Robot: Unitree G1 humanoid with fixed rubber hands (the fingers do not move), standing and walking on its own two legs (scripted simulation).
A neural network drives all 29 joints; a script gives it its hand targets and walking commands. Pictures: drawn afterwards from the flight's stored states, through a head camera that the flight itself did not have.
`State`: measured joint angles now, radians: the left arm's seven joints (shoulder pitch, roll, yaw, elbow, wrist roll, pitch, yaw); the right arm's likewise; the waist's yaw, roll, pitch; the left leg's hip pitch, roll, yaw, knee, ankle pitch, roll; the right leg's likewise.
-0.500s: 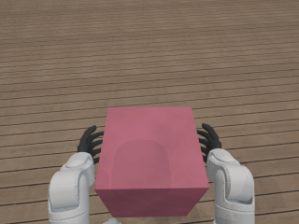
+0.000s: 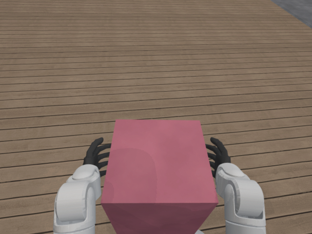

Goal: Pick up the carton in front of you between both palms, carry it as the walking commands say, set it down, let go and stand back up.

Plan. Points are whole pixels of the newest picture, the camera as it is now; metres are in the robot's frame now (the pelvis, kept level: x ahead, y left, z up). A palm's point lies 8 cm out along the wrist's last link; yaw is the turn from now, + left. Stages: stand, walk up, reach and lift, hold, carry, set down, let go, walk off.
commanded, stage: carry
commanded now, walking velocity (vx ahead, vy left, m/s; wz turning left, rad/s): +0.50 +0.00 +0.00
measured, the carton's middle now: (156, 180) +0.27 +0.00 -0.01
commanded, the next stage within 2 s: none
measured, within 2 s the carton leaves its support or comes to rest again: neither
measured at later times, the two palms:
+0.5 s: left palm (119, 76) +0.58 +0.11 +0.08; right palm (206, 79) +0.60 -0.18 +0.07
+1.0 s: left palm (122, 54) +0.72 +0.12 +0.07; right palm (199, 59) +0.72 -0.18 +0.07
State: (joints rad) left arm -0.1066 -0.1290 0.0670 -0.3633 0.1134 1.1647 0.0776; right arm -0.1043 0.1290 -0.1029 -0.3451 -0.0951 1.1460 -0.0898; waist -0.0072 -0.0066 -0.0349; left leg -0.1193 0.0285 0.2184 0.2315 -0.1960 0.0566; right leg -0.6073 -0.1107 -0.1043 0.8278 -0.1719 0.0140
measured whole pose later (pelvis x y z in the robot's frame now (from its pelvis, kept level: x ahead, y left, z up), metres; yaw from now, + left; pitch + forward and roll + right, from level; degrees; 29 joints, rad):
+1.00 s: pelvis +0.45 -0.03 -0.01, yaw +0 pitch +5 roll +2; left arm -0.16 -0.13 0.11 -0.34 0.11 1.18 0.07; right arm -0.16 0.13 -0.11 -0.31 -0.12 1.16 -0.09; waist 0.00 -0.01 -0.09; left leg -0.34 0.05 0.22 0.48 -0.14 0.04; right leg -0.07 -0.05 -0.14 0.40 -0.32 0.04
